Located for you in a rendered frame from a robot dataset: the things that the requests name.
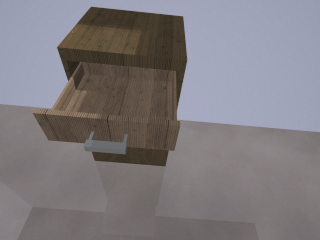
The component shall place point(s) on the handle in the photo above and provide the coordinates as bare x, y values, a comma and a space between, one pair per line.
105, 146

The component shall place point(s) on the cabinet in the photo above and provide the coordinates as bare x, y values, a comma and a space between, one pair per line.
132, 39

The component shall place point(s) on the drawer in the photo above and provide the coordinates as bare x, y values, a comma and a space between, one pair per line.
114, 100

